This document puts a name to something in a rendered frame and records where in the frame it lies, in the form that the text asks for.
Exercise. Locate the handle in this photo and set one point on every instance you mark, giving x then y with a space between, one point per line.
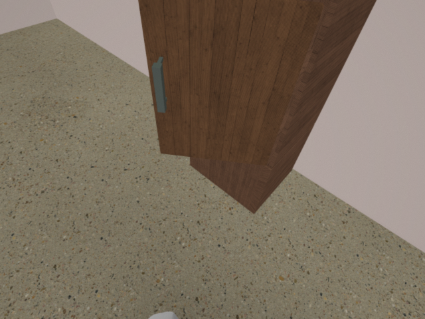
158 79

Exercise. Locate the cupboard door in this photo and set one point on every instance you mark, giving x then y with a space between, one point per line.
230 68

